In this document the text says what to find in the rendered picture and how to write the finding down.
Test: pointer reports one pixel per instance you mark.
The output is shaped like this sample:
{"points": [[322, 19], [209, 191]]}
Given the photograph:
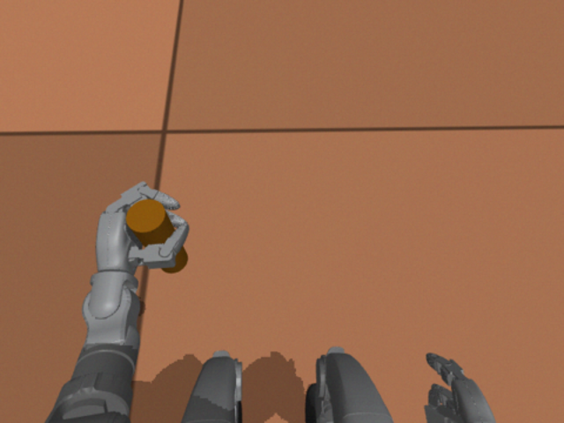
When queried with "right robot hand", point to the right robot hand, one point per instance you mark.
{"points": [[465, 404]]}

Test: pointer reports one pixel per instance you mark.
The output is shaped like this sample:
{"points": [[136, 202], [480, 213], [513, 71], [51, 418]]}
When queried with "left robot arm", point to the left robot arm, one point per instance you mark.
{"points": [[99, 390]]}

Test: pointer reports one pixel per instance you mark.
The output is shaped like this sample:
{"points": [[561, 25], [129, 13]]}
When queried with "can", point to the can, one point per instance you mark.
{"points": [[149, 221]]}

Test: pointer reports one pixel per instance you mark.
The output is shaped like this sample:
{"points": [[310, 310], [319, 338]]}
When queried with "left robot hand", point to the left robot hand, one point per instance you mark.
{"points": [[118, 248]]}

